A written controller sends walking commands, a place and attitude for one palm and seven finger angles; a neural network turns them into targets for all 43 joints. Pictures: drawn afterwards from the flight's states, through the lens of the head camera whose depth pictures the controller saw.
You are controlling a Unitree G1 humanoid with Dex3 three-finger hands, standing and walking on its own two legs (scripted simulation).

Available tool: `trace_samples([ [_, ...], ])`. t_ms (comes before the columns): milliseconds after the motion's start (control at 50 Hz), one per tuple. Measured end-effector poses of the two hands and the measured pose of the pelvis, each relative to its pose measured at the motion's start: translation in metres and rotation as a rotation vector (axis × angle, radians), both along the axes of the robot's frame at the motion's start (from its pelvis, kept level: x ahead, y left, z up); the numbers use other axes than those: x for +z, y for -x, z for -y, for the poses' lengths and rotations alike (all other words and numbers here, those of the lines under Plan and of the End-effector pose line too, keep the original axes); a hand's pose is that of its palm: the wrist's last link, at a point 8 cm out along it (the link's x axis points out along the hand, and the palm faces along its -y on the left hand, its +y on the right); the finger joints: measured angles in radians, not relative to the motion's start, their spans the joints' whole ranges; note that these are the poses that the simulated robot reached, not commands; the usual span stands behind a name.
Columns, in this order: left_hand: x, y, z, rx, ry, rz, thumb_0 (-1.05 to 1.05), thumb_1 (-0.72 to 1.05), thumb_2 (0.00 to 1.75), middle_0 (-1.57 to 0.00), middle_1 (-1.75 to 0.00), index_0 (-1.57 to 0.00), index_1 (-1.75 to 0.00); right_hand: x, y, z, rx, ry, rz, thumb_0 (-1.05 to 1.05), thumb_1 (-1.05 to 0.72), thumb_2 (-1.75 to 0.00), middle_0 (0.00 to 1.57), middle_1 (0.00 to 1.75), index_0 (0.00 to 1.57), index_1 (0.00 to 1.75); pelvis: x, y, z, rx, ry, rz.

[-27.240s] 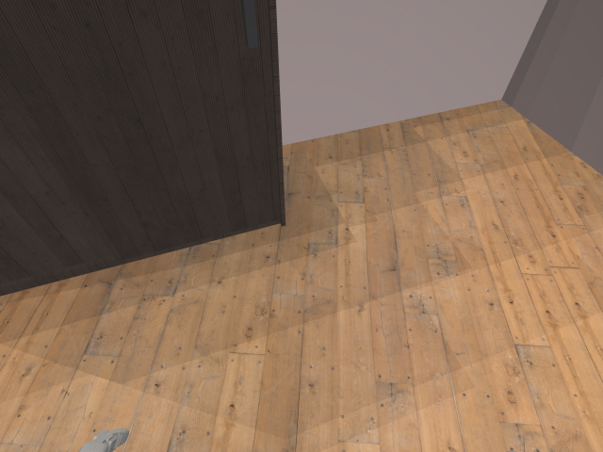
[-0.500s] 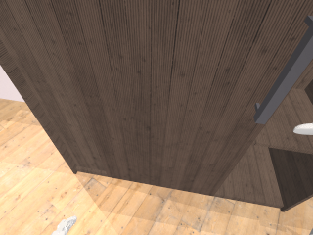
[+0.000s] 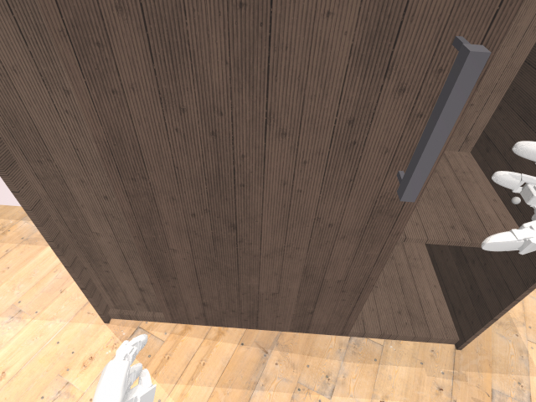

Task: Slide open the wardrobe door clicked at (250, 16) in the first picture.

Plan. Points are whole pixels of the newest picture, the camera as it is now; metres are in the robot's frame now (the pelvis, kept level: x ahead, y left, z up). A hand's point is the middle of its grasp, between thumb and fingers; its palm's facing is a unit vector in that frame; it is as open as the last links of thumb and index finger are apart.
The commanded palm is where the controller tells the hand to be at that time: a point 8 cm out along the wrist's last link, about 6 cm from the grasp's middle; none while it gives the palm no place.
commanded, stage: draw the hand back to the body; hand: right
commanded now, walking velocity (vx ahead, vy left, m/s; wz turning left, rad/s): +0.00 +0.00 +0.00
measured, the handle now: (430, 128) +0.50 -0.26 +0.20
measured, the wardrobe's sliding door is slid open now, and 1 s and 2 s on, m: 0.42 0.42 0.42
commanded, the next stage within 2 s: step back with the hand held close in 1.50 s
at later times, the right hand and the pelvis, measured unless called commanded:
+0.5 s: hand (535, 249) +0.25 -0.30 +0.19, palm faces +0.28 +0.95 -0.16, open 14.4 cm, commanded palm +0.21 -0.33 +0.19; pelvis -0.01 -0.02 +0.00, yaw +0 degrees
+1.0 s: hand (518, 270) +0.24 -0.28 +0.17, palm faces +0.43 +0.83 -0.35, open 10.0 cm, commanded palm +0.18 -0.31 +0.18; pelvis +0.02 -0.02 +0.01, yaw +3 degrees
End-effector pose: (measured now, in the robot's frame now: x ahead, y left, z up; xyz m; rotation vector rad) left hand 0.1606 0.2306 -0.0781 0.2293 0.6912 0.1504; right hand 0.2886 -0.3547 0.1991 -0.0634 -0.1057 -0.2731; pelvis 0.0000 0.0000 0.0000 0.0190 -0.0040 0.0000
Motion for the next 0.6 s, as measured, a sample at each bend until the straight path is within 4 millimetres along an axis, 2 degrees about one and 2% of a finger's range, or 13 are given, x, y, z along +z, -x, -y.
trace_samples([
  [120, 0.009, 0.004, -0.004, 0.029, 0.014, 0.067, 0.01, 0.90, 0.90, -0.20, -0.30, -0.21, -0.30, 0.001, 0.003, -0.009, 0.181, -0.032, -0.050, -0.01, 0.55, -0.20, 0.25, 1.15, 0.25, 1.15, 0.001, 0.000, 0.004, 0.021, -0.001, 0.015],
  [280, 0.021, -0.002, 0.002, 0.011, 0.031, 0.140, 0.01, 0.90, 0.90, -0.20, -0.30, -0.20, -0.30, -0.004, 0.033, -0.008, 0.149, -0.030, -0.025, -0.01, 0.55, -0.20, 0.25, 1.15, 0.25, 1.15, 0.001, 0.001, 0.009, 0.029, -0.001, 0.027],
  [440, 0.029, -0.017, 0.023, -0.051, 0.023, 0.175, 0.01, 0.90, 0.90, -0.20, -0.30, -0.20, -0.30, -0.010, 0.064, -0.015, 0.133, -0.017, -0.012, -0.01, 0.52, -0.22, 0.25, 1.13, 0.25, 1.13, 0.003, 0.006, 0.014, 0.010, -0.006, 0.057],
  [520, 0.029, -0.020, 0.033, -0.104, 0.019, 0.168, 0.01, 0.90, 0.90, -0.20, -0.30, -0.20, -0.30, -0.004, 0.075, -0.010, -0.062, 0.153, 0.026, -0.01, 0.45, -0.26, 0.25, 1.08, 0.25, 1.09, 0.005, 0.010, 0.016, 0.005, -0.009, 0.060],
  [600, 0.022, -0.015, 0.037, -0.115, 0.027, 0.114, 0.01, 0.90, 0.90, -0.20, -0.30, -0.21, -0.30, -0.006, 0.087, -0.012, -0.184, 0.231, 0.066, -0.01, 0.33, -0.31, 0.24, 1.02, 0.24, 1.02, 0.008, 0.010, 0.018, 0.013, -0.004, 0.059],
])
